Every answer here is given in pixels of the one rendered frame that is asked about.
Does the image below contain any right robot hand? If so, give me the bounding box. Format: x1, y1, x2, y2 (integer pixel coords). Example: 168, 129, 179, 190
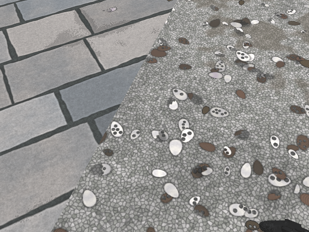
259, 218, 309, 232

